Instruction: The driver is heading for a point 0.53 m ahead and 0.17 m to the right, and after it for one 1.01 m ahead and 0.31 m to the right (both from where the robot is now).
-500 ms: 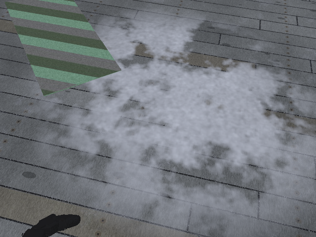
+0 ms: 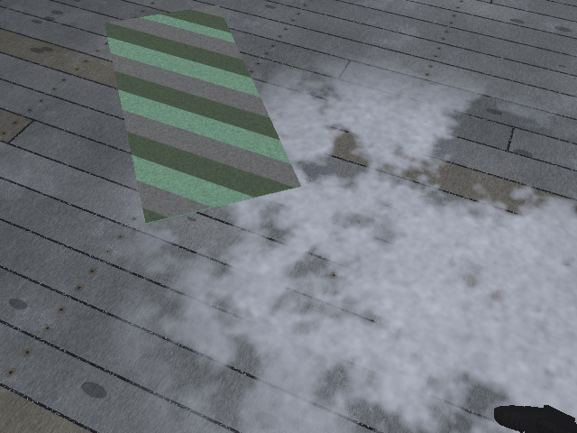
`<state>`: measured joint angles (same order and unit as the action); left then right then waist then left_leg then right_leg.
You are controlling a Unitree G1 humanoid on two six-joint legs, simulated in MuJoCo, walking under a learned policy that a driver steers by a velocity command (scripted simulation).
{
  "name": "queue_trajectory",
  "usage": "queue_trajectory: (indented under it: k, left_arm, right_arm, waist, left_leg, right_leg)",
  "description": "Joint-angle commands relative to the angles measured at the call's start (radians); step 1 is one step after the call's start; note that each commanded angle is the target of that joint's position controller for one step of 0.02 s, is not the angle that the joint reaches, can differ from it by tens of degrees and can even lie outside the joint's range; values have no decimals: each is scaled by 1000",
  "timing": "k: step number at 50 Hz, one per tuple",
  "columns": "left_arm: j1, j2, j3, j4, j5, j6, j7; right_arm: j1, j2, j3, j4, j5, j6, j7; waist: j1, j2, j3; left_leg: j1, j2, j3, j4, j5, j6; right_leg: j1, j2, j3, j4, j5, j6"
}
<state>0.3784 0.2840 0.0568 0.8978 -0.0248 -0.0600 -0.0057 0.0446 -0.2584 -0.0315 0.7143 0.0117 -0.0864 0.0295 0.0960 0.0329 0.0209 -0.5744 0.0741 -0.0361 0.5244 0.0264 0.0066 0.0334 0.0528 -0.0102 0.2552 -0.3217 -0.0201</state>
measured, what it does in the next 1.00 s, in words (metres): walks ahead, turning right: left foot, then right foot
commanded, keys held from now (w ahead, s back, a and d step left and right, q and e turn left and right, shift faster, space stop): w+e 0.30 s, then e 0.70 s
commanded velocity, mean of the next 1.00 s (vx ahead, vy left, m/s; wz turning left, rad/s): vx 0.26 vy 0.00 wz -0.51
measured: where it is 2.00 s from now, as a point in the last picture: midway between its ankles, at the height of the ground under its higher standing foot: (423, 386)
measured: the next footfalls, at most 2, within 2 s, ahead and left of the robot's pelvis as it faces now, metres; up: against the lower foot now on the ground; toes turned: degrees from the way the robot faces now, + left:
left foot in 0.04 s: +0.21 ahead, +0.13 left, +0.00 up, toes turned -1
right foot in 0.54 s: +0.41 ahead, -0.15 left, +0.00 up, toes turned -19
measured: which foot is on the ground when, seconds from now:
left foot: up 0.00-0.02, down 0.04-0.54, up 0.56-1.00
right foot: down 0.00-0.06, up 0.08-0.52, down 0.54-1.00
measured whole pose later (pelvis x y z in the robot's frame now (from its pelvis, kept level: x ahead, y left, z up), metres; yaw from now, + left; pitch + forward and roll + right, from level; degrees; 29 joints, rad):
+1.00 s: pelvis +0.36 -0.04 +0.00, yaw -33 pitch +2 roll +1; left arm 0.17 0.31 0.09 0.64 -0.01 0.05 0.03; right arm 0.11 -0.29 -0.06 0.76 0.00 -0.02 -0.03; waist 0.03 0.00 0.03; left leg -0.42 -0.02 -0.12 0.67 -0.31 -0.07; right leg -0.38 0.15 0.19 0.50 -0.14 -0.06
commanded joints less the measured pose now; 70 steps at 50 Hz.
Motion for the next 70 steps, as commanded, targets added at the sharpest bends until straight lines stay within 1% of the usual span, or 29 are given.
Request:
queue_trajectory:
  k: [1,2,3,4,5,6,7,9,13,19,23,26,27,28,29,30,32,33,36,44,51,52,53,54,55,58,65,68,70]
  left_arm:
    - [-26,188,44,-41,-2,7,11]
    - [-23,156,32,-44,7,9,10]
    - [-18,82,4,-76,34,7,10]
    - [120,-12,-20,-85,9,-11,6]
    - [63,105,6,-69,-15,-18,7]
    - [-27,150,23,-96,-27,-20,7]
    - [-69,138,23,-104,-21,-17,12]
    - [-63,107,31,-102,-9,1,10]
    - [-94,55,28,-128,-5,42,9]
    - [-253,22,14,-193,18,33,-25]
    - [-284,60,30,-239,19,47,-48]
    - [-94,142,76,-207,22,53,-46]
    - [-8,215,104,-189,23,55,-23]
    - [-41,316,114,-206,25,62,0]
    - [-64,303,100,-264,39,47,-14]
    - [-96,240,86,-281,32,38,-25]
    - [-197,168,65,-278,3,35,-15]
    - [-230,153,60,-285,11,40,-6]
    - [-240,165,64,-302,35,45,9]
    - [-234,181,71,-318,20,83,41]
    - [-243,170,66,-335,4,108,37]
    - [-227,147,59,-338,1,111,39]
    - [-190,97,46,-346,4,111,36]
    - [-213,146,61,-374,2,97,32]
    - [-201,207,77,-358,15,88,27]
    - [-192,164,72,-324,16,95,17]
    - [-309,46,17,-350,17,28,-12]
    - [-300,75,24,-340,4,5,-22]
    - [-199,95,38,-301,-5,-3,-18]
  right_arm:
    - [52,-141,-48,-51,0,-24,1]
    - [196,-189,-72,-12,-4,-26,-8]
    - [373,-264,-92,8,-22,-24,-20]
    - [403,-310,-102,32,-24,-13,-14]
    - [387,-202,-75,15,-19,-12,-13]
    - [322,-160,-61,12,-15,-13,-18]
    - [252,-142,-53,8,-18,-15,-18]
    - [176,-103,-45,15,-28,-23,-18]
    - [151,-119,-58,45,-26,-41,-24]
    - [150,-169,-74,70,-23,-12,-53]
    - [164,-207,-89,84,12,19,-63]
    - [116,-213,-96,69,39,39,-65]
    - [169,-182,-86,72,17,38,-59]
    - [266,-58,-48,42,-57,34,-48]
    - [308,-105,-42,41,-35,25,-37]
    - [192,-170,-59,28,6,24,-35]
    - [114,-160,-59,17,-9,36,-60]
    - [115,-174,-64,14,-19,48,-69]
    - [142,-150,-63,16,-26,66,-73]
    - [53,-127,-54,-16,-18,76,-72]
    - [115,-141,-65,-11,-6,40,-44]
    - [144,-177,-77,-5,-16,39,-44]
    - [147,-251,-90,-14,-34,48,-50]
    - [157,-271,-98,-7,-62,55,-47]
    - [115,-215,-85,-36,-51,51,-52]
    - [112,-165,-69,-41,-7,50,-72]
    - [219,-199,-71,-7,1,35,-44]
    - [263,-235,-79,9,18,38,-27]
    - [259,-213,-70,14,26,43,-22]
  waist:
    - [-112,-99,-6]
    - [-178,-84,-110]
    - [-239,33,-288]
    - [-169,319,-410]
    - [-207,194,-343]
    - [-203,133,-208]
    - [-174,69,-138]
    - [-118,87,-64]
    - [-89,48,-2]
    - [-123,19,48]
    - [-115,45,12]
    - [0,28,-90]
    - [30,-85,-148]
    - [-92,-360,-221]
    - [-68,-276,-453]
    - [-23,-124,-389]
    - [-70,-38,-186]
    - [-97,-67,-152]
    - [-123,-104,-157]
    - [-83,-151,-128]
    - [-114,-184,-130]
    - [-118,-140,-140]
    - [-82,84,-156]
    - [-88,286,-102]
    - [-89,188,-77]
    - [-106,124,-28]
    - [-163,138,15]
    - [-154,146,22]
    - [-87,117,1]
  left_leg:
    - [182,-37,20,-59,-82,32]
    - [407,-30,23,-53,-80,63]
    - [711,165,-170,-10,-76,124]
    - [979,359,-601,-137,-324,252]
    - [914,329,-626,-207,-460,219]
    - [797,305,-473,-225,-444,182]
    - [673,270,-369,-251,-340,167]
    - [508,216,-211,-317,-212,156]
    - [433,210,-44,-395,-80,179]
    - [432,161,203,-354,228,149]
    - [547,202,226,-236,352,122]
    - [547,164,252,87,485,64]
    - [419,95,267,333,256,-4]
    - [68,-54,237,689,-682,-77]
    - [-41,-129,-1,897,-796,-88]
    - [-98,-88,-58,904,-685,-65]
    - [-115,-22,-52,762,-521,-53]
    - [-55,-8,-62,702,-479,-51]
    - [45,-33,-49,584,-433,-58]
    - [66,-72,-78,307,-317,-98]
    - [279,-103,-54,-87,-246,-42]
    - [388,-18,-99,-163,-161,-10]
    - [498,195,-304,-219,-153,91]
    - [468,311,-513,-277,-189,231]
    - [462,313,-479,-280,-321,235]
    - [514,204,-309,-292,-472,144]
    - [406,131,-157,-354,-349,172]
    - [353,150,-186,-319,-340,191]
    - [276,137,-201,-259,-338,163]
  right_leg:
    - [-57,-276,172,90,487,-139]
    - [-118,-214,135,270,536,-107]
    - [-308,-131,80,593,288,-64]
    - [-657,5,58,898,-253,-11]
    - [-747,-46,157,1009,-253,-13]
    - [-795,-86,141,1026,-161,-20]
    - [-765,-129,119,1002,-79,-14]
    - [-675,-181,126,930,15,-5]
    - [-690,-198,118,852,105,16]
    - [-619,-157,11,491,364,26]
    - [-572,-122,-24,394,292,-10]
    - [-327,-27,-78,281,267,-80]
    - [-130,-51,7,218,562,-121]
    - [147,-288,346,323,1040,-259]
    - [241,-437,698,204,799,-435]
    - [176,-389,618,130,615,-389]
    - [-61,-300,466,87,396,-285]
    - [-168,-274,430,69,380,-266]
    - [-280,-226,368,57,464,-250]
    - [-317,-165,431,50,87,-203]
    - [-268,-132,523,166,244,-155]
    - [-334,-86,484,229,161,-111]
    - [-494,27,316,422,-146,-52]
    - [-673,105,165,620,-291,-10]
    - [-717,23,182,755,-206,13]
    - [-812,-24,131,876,-40,58]
    - [-567,-57,-3,484,35,59]
    - [-408,-30,-23,316,22,44]
    - [-193,-24,-23,156,150,15]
